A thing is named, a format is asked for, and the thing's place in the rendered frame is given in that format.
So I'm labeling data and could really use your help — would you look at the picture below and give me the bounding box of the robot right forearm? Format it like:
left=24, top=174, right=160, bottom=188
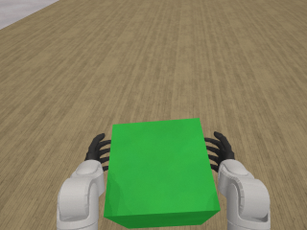
left=218, top=159, right=271, bottom=230

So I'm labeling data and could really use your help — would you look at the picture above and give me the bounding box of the carton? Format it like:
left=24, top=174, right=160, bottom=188
left=104, top=118, right=221, bottom=229

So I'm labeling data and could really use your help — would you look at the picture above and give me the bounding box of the robot left forearm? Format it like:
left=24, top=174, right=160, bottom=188
left=56, top=159, right=106, bottom=230

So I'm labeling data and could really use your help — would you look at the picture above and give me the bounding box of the robot left hand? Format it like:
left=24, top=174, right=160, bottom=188
left=84, top=133, right=111, bottom=172

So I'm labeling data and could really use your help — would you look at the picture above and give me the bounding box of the robot right hand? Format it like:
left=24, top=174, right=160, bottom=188
left=204, top=131, right=235, bottom=172

